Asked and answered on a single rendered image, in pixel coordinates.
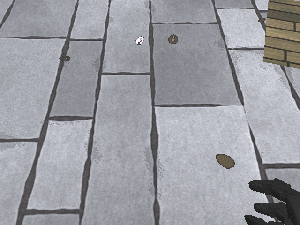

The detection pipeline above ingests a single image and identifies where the right robot hand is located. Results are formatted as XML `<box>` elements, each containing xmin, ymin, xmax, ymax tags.
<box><xmin>244</xmin><ymin>178</ymin><xmax>300</xmax><ymax>225</ymax></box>

